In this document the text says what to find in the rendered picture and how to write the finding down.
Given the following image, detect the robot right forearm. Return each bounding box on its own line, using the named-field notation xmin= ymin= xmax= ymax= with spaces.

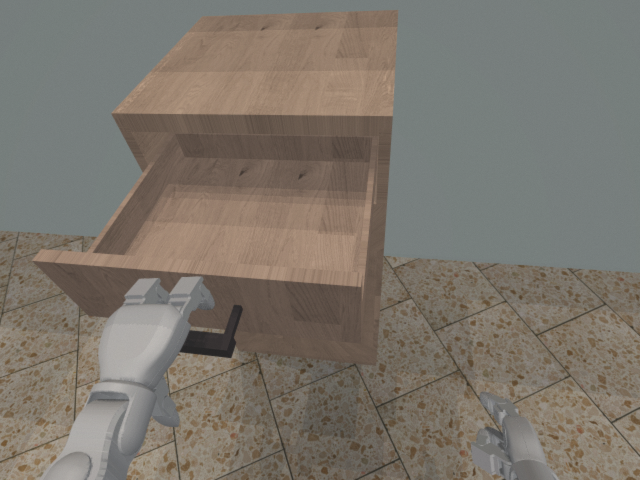
xmin=509 ymin=460 xmax=559 ymax=480

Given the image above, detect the left robot hand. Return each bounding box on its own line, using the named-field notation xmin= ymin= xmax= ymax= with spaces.
xmin=98 ymin=276 xmax=215 ymax=427

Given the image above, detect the cabinet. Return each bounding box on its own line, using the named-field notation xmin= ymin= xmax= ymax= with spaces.
xmin=111 ymin=10 xmax=398 ymax=366

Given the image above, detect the robot left forearm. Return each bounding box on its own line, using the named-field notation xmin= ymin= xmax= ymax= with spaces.
xmin=39 ymin=379 xmax=157 ymax=480

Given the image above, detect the drawer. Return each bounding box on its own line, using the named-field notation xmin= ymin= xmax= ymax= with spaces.
xmin=32 ymin=132 xmax=378 ymax=344

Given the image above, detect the right robot hand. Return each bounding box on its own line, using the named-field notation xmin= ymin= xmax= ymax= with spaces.
xmin=471 ymin=392 xmax=547 ymax=480

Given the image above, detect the handle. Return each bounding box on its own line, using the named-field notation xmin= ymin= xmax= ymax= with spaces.
xmin=180 ymin=305 xmax=243 ymax=358

